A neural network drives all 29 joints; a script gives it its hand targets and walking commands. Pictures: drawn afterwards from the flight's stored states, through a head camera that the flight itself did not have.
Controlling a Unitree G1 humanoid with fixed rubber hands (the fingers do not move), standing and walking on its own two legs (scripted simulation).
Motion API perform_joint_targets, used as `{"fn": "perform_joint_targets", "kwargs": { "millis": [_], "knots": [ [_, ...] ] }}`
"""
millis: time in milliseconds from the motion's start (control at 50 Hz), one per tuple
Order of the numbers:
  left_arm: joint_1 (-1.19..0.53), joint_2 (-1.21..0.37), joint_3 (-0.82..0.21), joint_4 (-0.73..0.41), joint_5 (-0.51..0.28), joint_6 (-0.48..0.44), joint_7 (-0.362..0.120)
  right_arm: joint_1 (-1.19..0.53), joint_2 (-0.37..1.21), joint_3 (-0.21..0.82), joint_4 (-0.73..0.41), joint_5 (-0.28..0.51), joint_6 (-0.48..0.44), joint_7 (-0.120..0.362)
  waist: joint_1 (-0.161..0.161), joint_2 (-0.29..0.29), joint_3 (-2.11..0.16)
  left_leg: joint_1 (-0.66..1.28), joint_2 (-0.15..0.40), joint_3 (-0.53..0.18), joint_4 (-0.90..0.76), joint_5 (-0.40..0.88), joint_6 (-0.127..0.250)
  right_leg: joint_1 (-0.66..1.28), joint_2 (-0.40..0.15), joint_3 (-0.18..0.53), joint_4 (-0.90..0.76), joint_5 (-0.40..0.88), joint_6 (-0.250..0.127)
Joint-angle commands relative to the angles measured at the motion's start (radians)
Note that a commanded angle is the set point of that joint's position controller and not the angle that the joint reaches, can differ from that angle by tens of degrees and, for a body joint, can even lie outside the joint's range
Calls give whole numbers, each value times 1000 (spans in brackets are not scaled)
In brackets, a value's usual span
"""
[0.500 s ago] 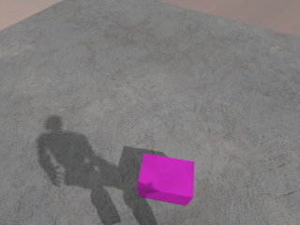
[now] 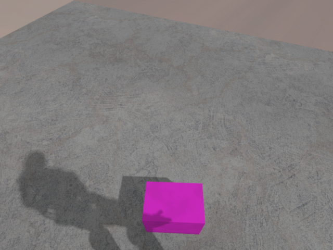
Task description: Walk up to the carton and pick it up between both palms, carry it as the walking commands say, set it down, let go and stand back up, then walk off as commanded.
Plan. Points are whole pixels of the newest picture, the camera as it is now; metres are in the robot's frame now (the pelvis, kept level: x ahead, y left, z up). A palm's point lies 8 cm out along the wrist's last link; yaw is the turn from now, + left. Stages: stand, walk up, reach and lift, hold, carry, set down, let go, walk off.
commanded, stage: walk up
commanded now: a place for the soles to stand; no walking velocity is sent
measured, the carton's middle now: (173, 208) +0.39 -0.02 -0.65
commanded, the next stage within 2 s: reach and lift in 1.72 s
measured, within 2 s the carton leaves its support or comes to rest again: neither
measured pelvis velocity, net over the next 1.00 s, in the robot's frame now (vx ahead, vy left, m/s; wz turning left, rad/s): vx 0.00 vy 0.00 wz -0.18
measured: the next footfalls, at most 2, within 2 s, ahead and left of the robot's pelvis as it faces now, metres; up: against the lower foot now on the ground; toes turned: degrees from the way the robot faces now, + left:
none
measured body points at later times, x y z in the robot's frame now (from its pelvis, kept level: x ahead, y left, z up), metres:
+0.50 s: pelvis +0.00 +0.00 +0.00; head +0.01 -0.03 +0.44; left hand +0.08 +0.25 -0.13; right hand +0.01 -0.27 -0.16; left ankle -0.02 +0.10 -0.73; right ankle +0.01 -0.10 -0.73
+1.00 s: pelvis +0.00 +0.00 +0.00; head +0.01 -0.02 +0.45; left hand +0.10 +0.25 -0.13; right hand -0.01 -0.25 -0.16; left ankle -0.02 +0.10 -0.73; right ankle +0.01 -0.09 -0.73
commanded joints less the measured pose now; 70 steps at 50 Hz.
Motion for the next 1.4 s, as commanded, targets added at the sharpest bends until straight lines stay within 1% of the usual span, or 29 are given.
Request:
{"fn": "perform_joint_targets", "kwargs": {
  "millis": [0,100,160,180,220,280,320,360,420,440,460,500,540,560,600,640,660,700,800,840,880,960,1040,1120,1180,1240,1280,1360,1380],
  "knots": [
    [30,136,32,-56,-2,-16,8,3,-135,-25,-50,-5,-10,-6,-9,19,-47,86,171,-148,-101,103,92,-87,-86,75,-30,272,-28],
    [67,145,34,-69,3,-16,12,22,-135,-26,-48,-9,3,-2,-3,-66,-50,88,128,-81,-30,35,69,-78,-115,155,-77,338,-42],
    [60,181,45,-73,3,-10,18,48,-115,-18,-38,-8,9,3,-16,-117,-15,52,73,-105,18,-57,39,-113,-164,299,-166,183,-92],
    [61,189,45,-76,-2,-7,21,48,-109,-13,-45,-5,8,6,-17,-89,-34,73,61,-130,-4,-46,43,-112,-162,326,-184,167,-96],
    [44,191,47,-73,-5,-7,22,68,-118,-18,-41,-2,-6,3,-29,-87,-34,134,97,-140,-42,-4,50,-150,-138,255,-151,176,-70],
    [80,117,30,-68,-5,-8,15,72,-168,-29,-21,-3,-6,0,-9,40,-45,118,212,-178,-146,47,106,-111,-48,97,1,175,-22],
    [81,119,31,-77,5,-11,10,40,-173,-28,-32,-15,-2,-1,3,26,-4,82,254,-177,-155,105,136,-113,-45,68,32,193,-8],
    [91,133,34,-83,12,-14,13,40,-170,-29,-35,-18,5,-3,-2,16,10,59,225,-135,-120,58,120,-107,-64,77,14,233,-10],
    [94,157,38,-80,6,-16,14,46,-157,-31,-26,-6,17,3,-3,-36,-11,74,127,-74,-31,-38,63,-91,-99,202,-81,277,-37],
    [81,186,45,-77,2,-12,16,58,-138,-19,-35,0,17,5,-12,-98,-28,71,102,-98,-13,-69,57,-103,-117,263,-122,199,-57],
    [105,183,44,-81,1,-9,22,69,-134,-18,-39,-13,20,6,0,-69,1,85,77,-99,6,-66,36,-120,-134,322,-158,192,-63],
    [91,186,40,-69,-3,-7,31,78,-129,-17,-37,-2,15,7,-12,-119,13,94,58,-133,-7,-74,34,-144,-156,390,-226,134,-75],
    [69,196,46,-80,-9,-7,33,114,-135,-18,-22,5,5,8,-22,-82,-18,118,73,-148,-49,-33,38,-133,-138,359,-205,118,-52],
    [51,183,39,-59,-10,-2,28,121,-142,-19,-17,7,1,8,-35,-103,-4,142,92,-139,-64,-52,41,-138,-113,283,-190,117,-49],
    [58,151,32,-81,-9,-8,20,127,-162,-24,-17,-3,-1,3,-21,-40,-15,164,130,-161,-103,9,60,-155,-76,243,-142,127,-35],
    [68,128,33,-72,-10,-14,14,89,-160,-20,-16,-8,-6,3,-11,56,14,122,231,-207,-183,17,110,-158,-22,117,-6,141,-8],
    [72,128,34,-74,2,-14,14,84,-164,-25,-10,-6,-6,1,-16,35,-7,119,256,-199,-195,41,140,-138,-23,96,18,123,0],
    [102,110,27,-71,12,-16,15,64,-164,-22,-27,-13,-3,-4,5,30,-22,150,272,-162,-161,154,138,-134,-40,63,15,187,7],
    [123,146,31,-50,5,-16,21,100,-126,-10,-18,-6,10,0,-5,-18,-23,107,128,-61,-41,141,57,-54,-100,199,-68,420,-39],
    [117,183,39,-39,-4,-7,27,99,-126,-9,-24,-2,16,2,8,-96,-27,103,89,-98,-29,1,40,-40,-139,294,-139,355,-44],
    [90,193,35,-39,2,-4,32,127,-128,-13,-16,7,16,4,-18,-79,-45,160,82,-122,-65,-9,36,-87,-134,328,-166,265,-53],
    [71,141,24,-34,4,-1,26,127,-157,-23,-11,-1,-3,-3,-14,-31,-11,179,215,-128,-133,157,87,-116,-47,120,-42,314,4],
    [63,111,18,-46,6,-5,19,128,-165,-24,-20,-12,3,-3,-18,77,24,148,254,-110,-157,163,128,-142,-44,76,16,211,1],
    [82,133,30,-21,11,-5,21,106,-122,-15,-17,-11,12,-2,-7,33,47,78,207,-74,-126,68,88,-89,-59,94,-24,292,-18],
    [94,161,26,-15,7,3,23,117,-120,-7,-21,-10,16,-4,-5,-76,17,131,144,-56,-81,-44,56,-116,-78,176,-92,289,-47],
    [90,156,23,-6,-1,2,24,162,-108,-7,4,-5,14,3,-15,-42,29,160,114,-76,-66,-65,40,-145,-101,273,-175,189,-47],
    [72,166,21,1,-9,-1,24,175,-94,-8,1,1,7,3,-17,-76,7,177,103,-95,-70,-42,41,-136,-105,306,-185,225,-53],
    [72,157,23,12,-4,-1,23,173,-129,-16,19,-4,-1,1,-5,-41,-19,177,134,-85,-114,-64,46,-113,-74,209,-164,185,-24],
    [55,147,25,5,-7,-1,24,163,-123,-16,12,-5,0,-1,7,-71,47,135,141,-90,-116,-49,47,-120,-64,201,-157,207,-13]
  ]
}}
